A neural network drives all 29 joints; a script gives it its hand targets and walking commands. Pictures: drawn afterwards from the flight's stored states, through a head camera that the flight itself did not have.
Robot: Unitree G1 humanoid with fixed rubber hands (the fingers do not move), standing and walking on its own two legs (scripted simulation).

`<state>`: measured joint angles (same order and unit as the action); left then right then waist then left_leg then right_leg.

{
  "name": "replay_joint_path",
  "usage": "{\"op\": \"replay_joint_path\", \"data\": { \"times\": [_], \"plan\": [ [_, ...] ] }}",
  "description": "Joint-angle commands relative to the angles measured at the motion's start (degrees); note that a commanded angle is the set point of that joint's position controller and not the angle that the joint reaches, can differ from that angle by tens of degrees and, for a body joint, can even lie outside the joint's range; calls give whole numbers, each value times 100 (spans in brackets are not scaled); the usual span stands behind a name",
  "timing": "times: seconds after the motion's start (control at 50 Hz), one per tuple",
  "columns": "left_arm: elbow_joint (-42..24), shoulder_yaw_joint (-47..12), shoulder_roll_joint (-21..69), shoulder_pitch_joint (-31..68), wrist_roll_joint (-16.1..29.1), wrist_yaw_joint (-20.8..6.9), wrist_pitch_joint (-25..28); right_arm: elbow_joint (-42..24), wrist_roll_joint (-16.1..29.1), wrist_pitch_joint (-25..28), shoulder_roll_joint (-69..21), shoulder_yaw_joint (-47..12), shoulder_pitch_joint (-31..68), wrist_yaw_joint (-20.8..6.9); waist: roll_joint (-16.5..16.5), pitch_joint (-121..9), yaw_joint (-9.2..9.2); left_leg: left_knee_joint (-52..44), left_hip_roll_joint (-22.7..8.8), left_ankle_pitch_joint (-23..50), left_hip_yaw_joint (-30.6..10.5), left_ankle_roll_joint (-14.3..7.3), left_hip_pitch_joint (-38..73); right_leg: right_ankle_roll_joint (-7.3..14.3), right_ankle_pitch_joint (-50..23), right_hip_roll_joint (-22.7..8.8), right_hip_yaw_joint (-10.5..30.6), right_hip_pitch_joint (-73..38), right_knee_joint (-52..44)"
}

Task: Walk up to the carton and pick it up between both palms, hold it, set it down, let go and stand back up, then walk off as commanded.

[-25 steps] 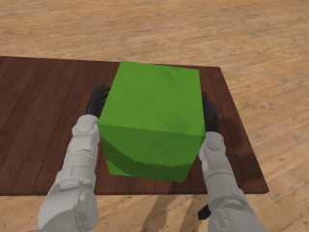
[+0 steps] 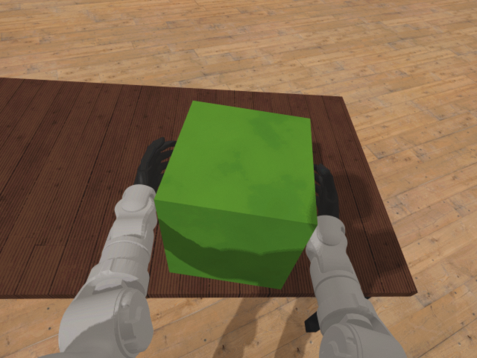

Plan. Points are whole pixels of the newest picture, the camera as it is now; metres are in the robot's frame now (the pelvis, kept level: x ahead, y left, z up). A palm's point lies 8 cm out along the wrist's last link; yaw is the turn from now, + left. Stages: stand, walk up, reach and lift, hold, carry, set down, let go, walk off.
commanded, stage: set down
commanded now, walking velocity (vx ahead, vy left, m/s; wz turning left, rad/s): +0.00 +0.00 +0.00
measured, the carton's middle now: (238, 197) +0.40 -0.02 +0.00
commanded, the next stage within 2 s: none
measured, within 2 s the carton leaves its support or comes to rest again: rests again in 0.52 s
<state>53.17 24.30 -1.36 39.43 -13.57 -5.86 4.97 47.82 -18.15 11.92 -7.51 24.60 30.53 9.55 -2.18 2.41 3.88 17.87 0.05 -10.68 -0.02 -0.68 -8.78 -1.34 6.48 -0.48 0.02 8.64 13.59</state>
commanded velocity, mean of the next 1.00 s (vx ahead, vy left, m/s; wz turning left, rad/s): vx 0.00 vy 0.00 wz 0.00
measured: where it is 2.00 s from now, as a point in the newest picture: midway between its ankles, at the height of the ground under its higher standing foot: outside the picture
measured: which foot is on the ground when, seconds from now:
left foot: down 0.00-1.00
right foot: down 0.00-1.00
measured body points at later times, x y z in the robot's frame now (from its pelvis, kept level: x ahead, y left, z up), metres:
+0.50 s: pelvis +0.00 +0.00 +0.00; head +0.05 +0.02 +0.45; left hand +0.41 +0.14 +0.03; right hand +0.36 -0.17 +0.02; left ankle -0.02 +0.11 -0.75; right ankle +0.00 -0.13 -0.75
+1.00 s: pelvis +0.00 +0.00 +0.00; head +0.05 +0.03 +0.44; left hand +0.41 +0.14 +0.02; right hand +0.35 -0.17 +0.02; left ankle -0.02 +0.11 -0.75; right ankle +0.00 -0.13 -0.75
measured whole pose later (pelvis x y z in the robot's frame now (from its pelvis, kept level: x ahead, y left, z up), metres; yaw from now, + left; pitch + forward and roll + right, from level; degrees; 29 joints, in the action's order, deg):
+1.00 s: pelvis +0.00 +0.00 +0.00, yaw +0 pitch +5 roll -1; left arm 59.2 26.1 -1.2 38.8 -15.2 -5.9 16.4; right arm 55.2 -21.4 24.8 -7.6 29.7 30.3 9.6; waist -2.2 1.8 3.3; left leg 19.2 0.1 -10.9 0.0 -0.8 -12.9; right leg -1.4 6.2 -0.5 0.0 12.1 13.6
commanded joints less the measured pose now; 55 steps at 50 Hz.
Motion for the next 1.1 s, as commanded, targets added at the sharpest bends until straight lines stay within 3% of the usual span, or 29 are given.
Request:
{"op": "replay_joint_path", "data": {
  "times": [0.0,0.08,0.12,0.16,0.18,0.22,0.28,0.32,0.36,0.38,0.4,0.44,0.46,0.48,0.5,0.52,0.56,0.64,0.68,0.7,0.74,0.8,0.84,0.9,0.94,0.98,1.04,1.06,1.08],
  "plan": [
    [273,-1531,2820,3124,-610,-506,436,-125,-358,876,-3479,-1891,3143,-653,270,-3178,-134,-262,3,1389,562,125,-973,-207,-2530,31,-379,-2157,495],
    [124,-1562,2789,3143,-630,-454,564,46,-411,1034,-3435,-1828,3149,-641,487,-3290,-213,-142,29,1578,597,205,-925,-141,-2622,20,-374,-2009,531],
    [352,-1390,2760,2952,-684,-494,561,243,-383,1038,-3387,-1895,3002,-627,284,-3013,-265,-154,-5,1600,570,186,-850,-178,-2681,53,-358,-1930,515],
    [220,-1567,2871,2963,-679,-448,672,277,-341,1159,-3354,-1943,2935,-653,561,-3178,-200,-94,-19,1879,528,254,-748,-96,-2487,92,-428,-1817,439],
    [84,-1571,2889,3165,-662,-398,789,79,-391,1203,-3554,-2044,3163,-673,433,-3527,-359,-17,-40,2021,569,258,-706,-90,-2506,95,-425,-1855,452],
    [197,-1629,2728,3043,-668,-362,908,194,-395,1331,-3557,-2070,3067,-675,463,-3554,-392,90,25,2127,573,265,-949,-98,-2917,53,-351,-1860,546],
    [401,-1571,2719,2851,-667,-399,963,635,-538,1329,-3390,-1690,2882,-619,292,-3188,-97,-63,6,1617,561,187,-923,-89,-2548,4,-382,-1794,405],
    [684,-1339,2754,2832,-761,-448,848,804,-552,1285,-3232,-1620,2848,-630,295,-2724,-158,-135,-23,1445,585,201,-883,-116,-2180,64,-431,-1633,352],
    [579,-1413,2906,2916,-775,-407,944,918,-654,1367,-3266,-1406,2780,-629,453,-2782,-45,-81,-53,1541,496,279,-743,-77,-1954,84,-481,-1377,328],
    [626,-1395,2785,2963,-744,-414,936,749,-616,1413,-3226,-1503,2935,-634,383,-2794,-214,-16,-61,1609,550,264,-788,-48,-1954,81,-468,-1328,338],
    [437,-1491,2869,2953,-771,-355,983,427,-605,1483,-3256,-1575,3058,-673,534,-3120,-179,-28,-66,1866,525,328,-707,0,-1943,145,-525,-1372,342],
    [550,-1444,2864,2856,-895,-318,1061,1068,-620,1474,-3318,-1518,2693,-691,603,-2944,-259,42,-40,1934,574,320,-644,-18,-1894,94,-511,-1152,276],
    [701,-1267,2678,2880,-901,-338,1016,930,-577,1446,-3266,-1516,2751,-684,515,-2833,-338,-22,-44,1700,549,237,-730,-59,-1855,70,-453,-1160,289],
    [740,-1288,2722,2846,-820,-385,1024,999,-698,1447,-3230,-1343,2779,-647,358,-2601,-94,-71,-42,1459,520,228,-831,-57,-1814,108,-468,-1211,249],
    [880,-1203,2731,2717,-901,-418,1023,921,-663,1410,-3310,-1403,2627,-696,310,-2455,-289,-150,-28,1206,554,147,-931,-92,-1790,27,-399,-1279,259],
    [875,-1204,2769,2723,-888,-437,1047,902,-619,1459,-3264,-1543,2793,-692,282,-2550,-314,-104,-44,1477,539,196,-926,-71,-1879,74,-455,-1291,312],
    [764,-1275,2825,2669,-901,-405,1077,899,-657,1500,-3211,-1381,2640,-684,440,-2664,-187,-47,-86,1660,518,237,-715,-52,-1713,121,-518,-1138,280],
    [637,-1261,2842,2718,-935,-366,1122,1095,-739,1522,-3173,-1309,2643,-706,549,-2613,-214,-33,-63,1619,523,284,-643,-13,-1510,148,-567,-1027,240],
    [844,-1118,2697,2678,-980,-359,1160,1094,-795,1535,-3098,-1158,2651,-733,386,-2532,-199,-37,-89,1486,547,252,-715,2,-1396,104,-531,-937,197],
    [837,-949,2519,2677,-1038,-385,1194,1039,-819,1451,-3229,-1329,2563,-734,195,-2356,-415,-106,-31,1306,623,137,-856,-94,-1539,43,-444,-1162,222],
    [859,-961,2619,2771,-1091,-387,1118,1140,-889,1466,-3158,-1145,2645,-738,553,-2197,-318,-147,-24,1005,602,189,-982,-25,-1123,71,-519,-1029,242],
    [970,-884,2604,2667,-1098,-404,1216,1229,-941,1507,-3212,-1046,2509,-719,257,-2388,-305,-155,-25,980,635,87,-1077,-97,-1237,36,-430,-1015,219],
    [838,-951,2666,2662,-1056,-417,1245,1216,-823,1577,-3265,-1243,2572,-711,378,-2334,-295,-45,-32,1248,583,127,-1151,-142,-1672,44,-420,-1090,358],
    [1006,-819,2578,2648,-1111,-421,1222,1331,-928,1502,-3176,-994,2489,-727,232,-2084,-288,-119,-49,1036,615,112,-913,-65,-1031,126,-518,-873,180],
    [901,-818,2558,2692,-1106,-410,1197,1299,-892,1513,-3000,-860,2606,-744,437,-2124,-295,-139,-94,824,556,153,-1081,-18,-681,78,-540,-766,182],
    [916,-853,2601,2646,-1130,-421,1175,1359,-949,1460,-3063,-844,2412,-719,275,-2008,-269,-157,-51,790,591,101,-1059,-57,-761,75,-531,-745,142],
    [964,-654,2373,2493,-1179,-430,1124,1262,-926,1443,-2986,-865,2438,-717,256,-1977,-435,-121,-59,699,650,40,-960,-70,-581,76,-498,-658,170],
    [857,-743,2512,2608,-1166,-398,1202,1176,-990,1480,-3073,-821,2576,-704,193,-2169,-328,-112,-56,908,618,83,-1038,-59,-873,96,-502,-800,236],
    [762,-798,2515,2716,-1192,-359,1223,1239,-936,1532,-2978,-830,2536,-714,448,-2255,-379,-40,-68,946,593,146,-1100,-35,-802,100,-527,-692,263]
  ]
}}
